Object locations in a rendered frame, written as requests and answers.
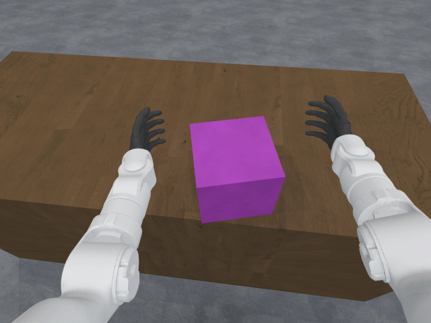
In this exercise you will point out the robot right forearm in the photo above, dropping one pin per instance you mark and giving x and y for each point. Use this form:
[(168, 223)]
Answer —
[(367, 188)]

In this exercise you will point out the pedestal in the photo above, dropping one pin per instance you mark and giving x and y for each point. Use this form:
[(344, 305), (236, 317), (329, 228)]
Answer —
[(66, 122)]

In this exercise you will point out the robot right upper arm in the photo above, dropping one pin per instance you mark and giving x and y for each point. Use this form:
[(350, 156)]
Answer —
[(397, 250)]

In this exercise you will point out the left robot hand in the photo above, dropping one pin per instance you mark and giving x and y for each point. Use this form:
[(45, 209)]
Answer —
[(140, 136)]

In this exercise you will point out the robot left upper arm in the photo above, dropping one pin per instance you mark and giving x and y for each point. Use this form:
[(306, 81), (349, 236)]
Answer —
[(99, 277)]

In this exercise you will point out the robot left forearm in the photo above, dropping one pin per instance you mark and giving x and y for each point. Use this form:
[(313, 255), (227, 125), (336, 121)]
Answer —
[(125, 207)]

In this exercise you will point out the right robot hand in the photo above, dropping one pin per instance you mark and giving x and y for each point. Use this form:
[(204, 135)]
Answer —
[(336, 118)]

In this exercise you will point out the carton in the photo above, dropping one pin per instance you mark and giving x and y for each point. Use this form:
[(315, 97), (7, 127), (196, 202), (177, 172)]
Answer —
[(237, 170)]

